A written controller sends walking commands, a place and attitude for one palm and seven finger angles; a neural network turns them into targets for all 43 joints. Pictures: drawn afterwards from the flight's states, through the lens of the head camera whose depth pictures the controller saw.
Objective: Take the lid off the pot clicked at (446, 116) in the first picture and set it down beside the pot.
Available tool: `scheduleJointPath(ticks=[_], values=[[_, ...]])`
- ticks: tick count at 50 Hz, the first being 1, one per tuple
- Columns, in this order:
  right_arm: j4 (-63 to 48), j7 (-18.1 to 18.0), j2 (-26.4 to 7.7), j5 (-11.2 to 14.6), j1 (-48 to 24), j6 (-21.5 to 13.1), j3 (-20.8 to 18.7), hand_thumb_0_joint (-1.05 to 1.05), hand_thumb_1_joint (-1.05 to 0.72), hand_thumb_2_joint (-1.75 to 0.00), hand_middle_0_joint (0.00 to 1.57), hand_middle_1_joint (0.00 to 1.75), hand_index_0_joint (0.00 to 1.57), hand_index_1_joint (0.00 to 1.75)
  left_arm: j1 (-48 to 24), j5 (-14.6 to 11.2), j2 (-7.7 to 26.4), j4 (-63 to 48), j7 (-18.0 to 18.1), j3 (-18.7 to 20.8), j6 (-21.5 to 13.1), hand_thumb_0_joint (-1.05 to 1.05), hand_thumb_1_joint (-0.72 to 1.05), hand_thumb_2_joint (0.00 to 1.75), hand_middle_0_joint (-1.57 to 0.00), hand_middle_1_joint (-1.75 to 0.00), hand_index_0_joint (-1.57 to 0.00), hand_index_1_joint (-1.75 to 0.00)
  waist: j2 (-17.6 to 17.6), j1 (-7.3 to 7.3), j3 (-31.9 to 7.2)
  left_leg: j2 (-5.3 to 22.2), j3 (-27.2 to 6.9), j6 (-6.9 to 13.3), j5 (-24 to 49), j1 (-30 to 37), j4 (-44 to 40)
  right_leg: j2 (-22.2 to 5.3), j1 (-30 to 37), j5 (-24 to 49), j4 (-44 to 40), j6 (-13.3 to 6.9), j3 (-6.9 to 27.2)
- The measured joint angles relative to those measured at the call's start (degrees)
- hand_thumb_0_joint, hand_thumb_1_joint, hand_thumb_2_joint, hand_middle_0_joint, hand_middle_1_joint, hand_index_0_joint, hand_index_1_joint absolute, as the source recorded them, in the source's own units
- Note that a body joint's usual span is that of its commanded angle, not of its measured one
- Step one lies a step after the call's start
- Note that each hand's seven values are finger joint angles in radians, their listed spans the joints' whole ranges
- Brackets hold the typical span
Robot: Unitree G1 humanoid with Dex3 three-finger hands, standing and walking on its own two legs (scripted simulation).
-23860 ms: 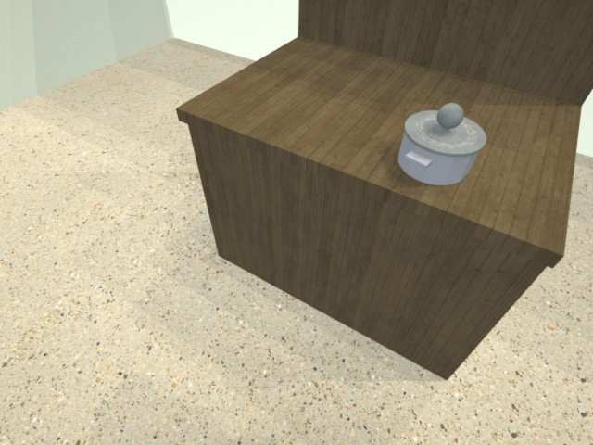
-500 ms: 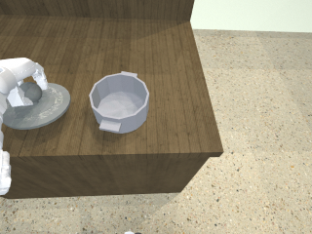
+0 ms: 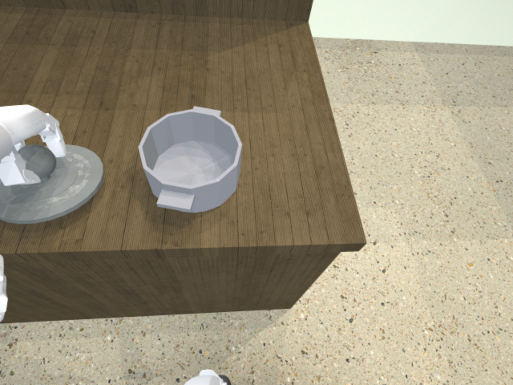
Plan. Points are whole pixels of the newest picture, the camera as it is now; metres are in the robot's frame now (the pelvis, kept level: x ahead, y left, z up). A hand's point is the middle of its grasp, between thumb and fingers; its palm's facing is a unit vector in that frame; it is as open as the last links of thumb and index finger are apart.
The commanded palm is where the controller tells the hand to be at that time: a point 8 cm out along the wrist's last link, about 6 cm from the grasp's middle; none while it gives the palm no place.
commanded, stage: lower the lid onto the table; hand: left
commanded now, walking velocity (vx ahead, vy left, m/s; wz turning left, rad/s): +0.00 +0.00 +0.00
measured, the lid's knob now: (35, 161) +0.45 +0.35 +0.03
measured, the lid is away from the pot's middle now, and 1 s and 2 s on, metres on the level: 0.25 0.25 0.25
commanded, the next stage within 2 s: open the fingers wide in 0.36 s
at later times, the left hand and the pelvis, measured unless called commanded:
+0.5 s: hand (28, 163) +0.44 +0.35 +0.04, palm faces -0.48 -0.12 -0.87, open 8.4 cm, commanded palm +0.47 +0.33 +0.10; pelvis -0.01 +0.02 -0.01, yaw -1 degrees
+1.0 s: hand (27, 170) +0.44 +0.35 +0.03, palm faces -0.44 -0.11 -0.89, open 8.2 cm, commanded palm +0.46 +0.33 +0.10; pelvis -0.01 +0.03 -0.01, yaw -1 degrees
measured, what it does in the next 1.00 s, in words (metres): stands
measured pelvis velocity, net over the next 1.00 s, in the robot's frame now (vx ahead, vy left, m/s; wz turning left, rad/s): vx -0.01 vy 0.03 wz -0.01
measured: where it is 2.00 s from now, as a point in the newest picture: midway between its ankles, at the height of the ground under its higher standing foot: outside the picture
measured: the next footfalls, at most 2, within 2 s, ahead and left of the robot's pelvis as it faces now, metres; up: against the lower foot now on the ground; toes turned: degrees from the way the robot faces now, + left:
none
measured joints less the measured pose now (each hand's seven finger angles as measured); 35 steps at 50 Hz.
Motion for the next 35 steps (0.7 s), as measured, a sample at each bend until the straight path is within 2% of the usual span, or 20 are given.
scheduleJointPath(ticks=[5, 23, 25, 28, 35], values=[[0.7, -0.1, -0.1, -0.1, 0.8, -0.1, -0.2, 0.01, -0.90, -0.90, 0.20, 0.30, 0.20, 0.30, -0.9, -0.3, 0.3, 0.8, 0.4, 0.0, -0.4, 0.00, 0.08, 0.92, -0.66, -0.90, -0.63, -0.89, 0.1, -0.09, -0.4, 0.0, 0.1, 0.2, -0.5, -1.4, 1.2, 0.0, -1.4, -0.4, 1.0, 0.0, 0.1], [0.3, 0.9, 0.7, -0.7, 2.0, 0.6, -0.2, 0.01, -0.90, -0.90, 0.20, 0.30, 0.20, 0.30, -3.8, 1.4, -0.4, 3.6, 1.5, -0.7, -0.2, 0.01, 0.07, 0.91, -0.69, -0.94, -0.65, -0.92, 0.7, -0.71, -1.5, 0.0, 0.5, 1.3, -1.3, -6.1, 4.6, -0.1, -6.0, -1.2, 4.2, -0.7, 0.4], [-0.2, 1.2, 0.8, -1.0, 2.2, 0.9, -0.6, 0.01, -0.90, -0.90, 0.20, 0.30, 0.20, 0.30, -1.6, 1.5, -0.4, 1.7, 2.0, 1.7, -1.0, 0.00, 0.08, 0.92, -0.69, -0.94, -0.65, -0.92, 1.0, -0.85, -1.5, -0.1, 0.6, 1.3, -1.3, -6.2, 4.6, -0.1, -6.1, -1.2, 4.3, -1.1, 0.5], [-0.5, 1.7, 1.0, -1.3, 2.3, 1.7, -1.0, 0.01, -0.90, -0.90, 0.20, 0.30, 0.20, 0.30, 0.7, 1.1, -1.0, -0.3, 3.6, 1.7, -1.3, 0.00, 0.10, 0.93, -0.69, -0.94, -0.64, -0.91, 1.1, -0.42, -1.8, -0.1, 0.9, 1.5, -1.3, -6.1, 4.5, -0.1, -6.1, -1.1, 4.2, -1.2, 0.8], [-0.3, 2.5, 1.1, -1.2, 1.6, 2.1, -0.9, 0.01, -0.90, -0.90, 0.20, 0.30, 0.20, 0.30, 0.0, 1.4, -3.3, 0.0, 5.7, 0.2, 0.3, 0.00, 0.13, 0.92, -0.66, -0.94, -0.60, -0.92, 1.0, 0.17, -1.9, -0.6, 0.9, 1.9, -0.9, -5.6, 4.1, -0.5, -5.6, -1.1, 4.1, -2.0, 0.7]])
